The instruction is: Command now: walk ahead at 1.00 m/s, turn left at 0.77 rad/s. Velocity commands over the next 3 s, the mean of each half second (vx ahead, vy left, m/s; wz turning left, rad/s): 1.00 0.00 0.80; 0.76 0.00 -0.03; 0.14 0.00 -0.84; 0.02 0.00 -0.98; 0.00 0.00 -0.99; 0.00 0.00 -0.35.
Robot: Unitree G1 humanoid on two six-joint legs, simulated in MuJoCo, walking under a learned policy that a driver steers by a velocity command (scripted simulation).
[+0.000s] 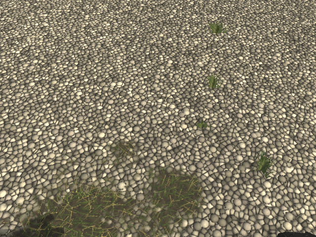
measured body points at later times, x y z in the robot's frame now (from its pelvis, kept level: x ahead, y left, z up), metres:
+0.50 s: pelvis +0.48 +0.04 +0.01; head +0.50 +0.07 +0.45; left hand +0.66 +0.34 -0.03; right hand +0.60 -0.23 -0.10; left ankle +0.28 +0.05 -0.71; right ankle +0.72 -0.03 -0.70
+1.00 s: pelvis +0.86 +0.20 +0.00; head +0.90 +0.23 +0.45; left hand +0.69 +0.41 -0.13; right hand +1.21 +0.14 -0.03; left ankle +0.97 +0.36 -0.72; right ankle +0.74 -0.01 -0.67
